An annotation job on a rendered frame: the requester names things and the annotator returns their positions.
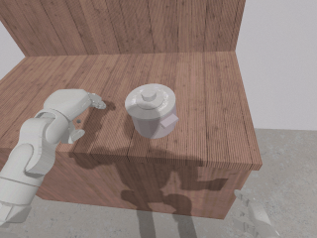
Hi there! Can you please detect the pot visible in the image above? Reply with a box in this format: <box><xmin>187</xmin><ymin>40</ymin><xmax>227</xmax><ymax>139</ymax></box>
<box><xmin>132</xmin><ymin>102</ymin><xmax>179</xmax><ymax>139</ymax></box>

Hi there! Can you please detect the left robot forearm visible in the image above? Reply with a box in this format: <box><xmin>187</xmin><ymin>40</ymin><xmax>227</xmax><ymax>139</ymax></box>
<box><xmin>0</xmin><ymin>108</ymin><xmax>69</xmax><ymax>228</ymax></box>

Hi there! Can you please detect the left robot hand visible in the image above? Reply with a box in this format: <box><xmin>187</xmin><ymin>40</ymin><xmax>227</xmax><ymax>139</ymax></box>
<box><xmin>43</xmin><ymin>88</ymin><xmax>106</xmax><ymax>144</ymax></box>

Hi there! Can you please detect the knob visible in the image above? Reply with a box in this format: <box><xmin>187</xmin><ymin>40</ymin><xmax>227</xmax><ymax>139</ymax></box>
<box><xmin>142</xmin><ymin>87</ymin><xmax>157</xmax><ymax>101</ymax></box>

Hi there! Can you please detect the right robot forearm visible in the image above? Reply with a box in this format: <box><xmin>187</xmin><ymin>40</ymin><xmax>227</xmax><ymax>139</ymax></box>
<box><xmin>254</xmin><ymin>224</ymin><xmax>282</xmax><ymax>238</ymax></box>

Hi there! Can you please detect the table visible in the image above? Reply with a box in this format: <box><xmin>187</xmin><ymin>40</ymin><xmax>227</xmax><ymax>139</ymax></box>
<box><xmin>0</xmin><ymin>0</ymin><xmax>263</xmax><ymax>220</ymax></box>

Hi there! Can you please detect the right robot hand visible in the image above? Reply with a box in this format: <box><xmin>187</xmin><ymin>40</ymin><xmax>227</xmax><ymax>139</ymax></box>
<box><xmin>233</xmin><ymin>189</ymin><xmax>271</xmax><ymax>238</ymax></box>

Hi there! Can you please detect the lid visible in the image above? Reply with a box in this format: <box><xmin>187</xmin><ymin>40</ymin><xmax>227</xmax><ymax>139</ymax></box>
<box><xmin>125</xmin><ymin>83</ymin><xmax>176</xmax><ymax>121</ymax></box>

